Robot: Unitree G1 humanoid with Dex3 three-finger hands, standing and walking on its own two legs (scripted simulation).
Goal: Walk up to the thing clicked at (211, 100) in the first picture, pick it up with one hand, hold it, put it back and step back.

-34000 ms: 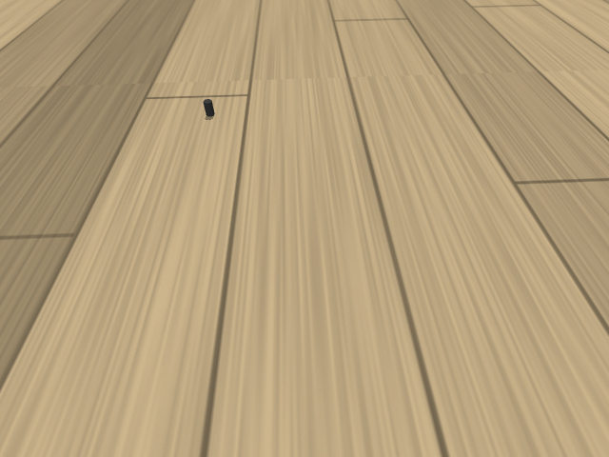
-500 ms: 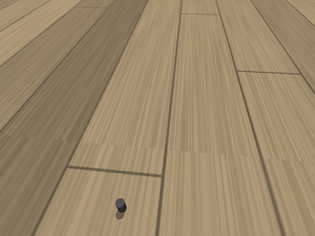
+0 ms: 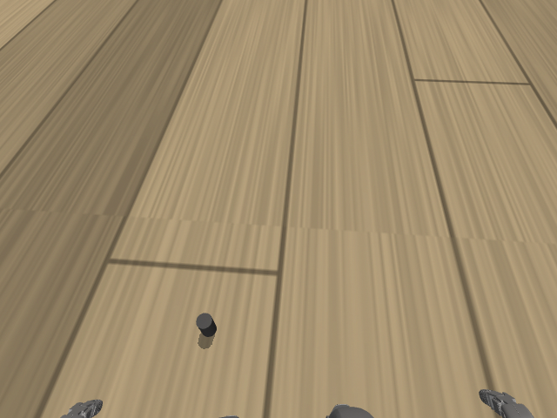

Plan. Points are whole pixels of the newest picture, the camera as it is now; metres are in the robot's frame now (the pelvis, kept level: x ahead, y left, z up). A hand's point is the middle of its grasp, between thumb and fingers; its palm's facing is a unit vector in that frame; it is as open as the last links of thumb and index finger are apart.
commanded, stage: step back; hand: left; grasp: from above
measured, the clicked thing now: (206, 325) +0.48 +0.29 -0.71
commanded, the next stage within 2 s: none
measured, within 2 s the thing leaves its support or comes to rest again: neither
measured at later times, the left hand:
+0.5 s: hand out of the picture +0.02 +0.29 -0.15, palm faces +0.04 -0.93 -0.36, open 7.3 cm
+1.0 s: hand out of the picture -0.10 +0.26 -0.12, palm faces -0.01 -0.91 -0.42, open 7.3 cm
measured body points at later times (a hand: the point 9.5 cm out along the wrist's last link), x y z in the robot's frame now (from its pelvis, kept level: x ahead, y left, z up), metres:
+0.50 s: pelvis -0.09 +0.02 +0.01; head -0.02 +0.05 +0.45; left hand +0.01 +0.34 -0.13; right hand -0.01 -0.29 -0.11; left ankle -0.09 +0.12 -0.72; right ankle -0.04 -0.12 -0.66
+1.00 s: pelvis -0.21 +0.00 +0.01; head -0.15 -0.02 +0.45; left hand -0.10 +0.31 -0.09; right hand -0.11 -0.32 -0.12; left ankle -0.24 +0.13 -0.65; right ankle -0.17 -0.12 -0.72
